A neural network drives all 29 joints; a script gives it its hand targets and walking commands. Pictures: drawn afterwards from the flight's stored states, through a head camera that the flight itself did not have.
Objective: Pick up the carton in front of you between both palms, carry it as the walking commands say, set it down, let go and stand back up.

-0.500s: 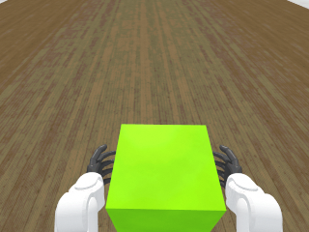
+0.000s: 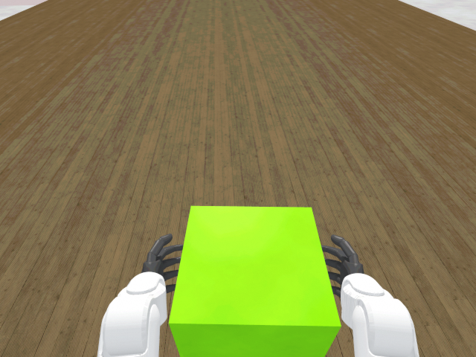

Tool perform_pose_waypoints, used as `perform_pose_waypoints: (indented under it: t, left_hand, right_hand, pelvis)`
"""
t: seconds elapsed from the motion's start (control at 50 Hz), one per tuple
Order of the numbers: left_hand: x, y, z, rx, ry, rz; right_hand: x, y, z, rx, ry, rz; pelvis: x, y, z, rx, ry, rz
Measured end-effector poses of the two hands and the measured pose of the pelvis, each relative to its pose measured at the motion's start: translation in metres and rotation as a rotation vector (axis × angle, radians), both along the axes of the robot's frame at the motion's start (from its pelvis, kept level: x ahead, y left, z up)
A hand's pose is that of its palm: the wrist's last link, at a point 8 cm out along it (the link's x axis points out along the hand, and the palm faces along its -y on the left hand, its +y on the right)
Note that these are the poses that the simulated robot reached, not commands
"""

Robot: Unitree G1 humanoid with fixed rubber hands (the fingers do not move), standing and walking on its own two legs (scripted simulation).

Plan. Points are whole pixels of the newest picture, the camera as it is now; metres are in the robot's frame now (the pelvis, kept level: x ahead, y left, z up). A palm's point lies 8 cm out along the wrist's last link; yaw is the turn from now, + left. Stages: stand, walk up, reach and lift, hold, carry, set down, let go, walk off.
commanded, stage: carry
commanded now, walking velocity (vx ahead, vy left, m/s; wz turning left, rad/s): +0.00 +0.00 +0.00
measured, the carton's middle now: (249, 297) +0.27 +0.00 -0.01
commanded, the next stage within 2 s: hold in 0.68 s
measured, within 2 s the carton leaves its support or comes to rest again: neither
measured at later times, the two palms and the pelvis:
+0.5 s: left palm (162, 291) +0.25 +0.14 +0.03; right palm (345, 292) +0.26 -0.15 +0.03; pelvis -0.03 +0.00 +0.00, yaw +0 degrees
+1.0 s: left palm (178, 291) +0.26 +0.12 +0.03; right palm (367, 310) +0.23 -0.18 +0.03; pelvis -0.05 +0.00 +0.01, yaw -7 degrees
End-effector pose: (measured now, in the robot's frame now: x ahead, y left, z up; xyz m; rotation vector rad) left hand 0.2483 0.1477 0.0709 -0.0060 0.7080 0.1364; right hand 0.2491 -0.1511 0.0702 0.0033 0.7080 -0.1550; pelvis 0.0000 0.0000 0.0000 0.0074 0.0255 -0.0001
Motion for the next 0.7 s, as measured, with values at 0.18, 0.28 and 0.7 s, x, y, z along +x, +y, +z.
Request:
perform_pose_waypoints:
  t: [0.18,0.28,0.7]
  left_hand:
    - [-0.005,-0.002,-0.019,0.022,0.01,-0.018]
    - [-0.004,-0.003,-0.032,0.036,0.011,-0.031]
    - [0.002,-0.007,-0.036,0.04,-0.044,-0.024]
  right_hand:
    - [-0.005,0.0,-0.018,-0.022,0.01,0.029]
    - [-0.004,-0.001,-0.03,-0.038,0.011,0.038]
    - [0.003,-0.006,-0.034,-0.043,-0.042,0.044]
  pelvis:
    - [-0.015,-0.002,0.001,-0.005,-0.001,0.0]
    - [-0.022,-0.003,0.001,-0.008,-0.002,0.0]
    - [-0.031,-0.008,0.0,-0.002,-0.012,-0.004]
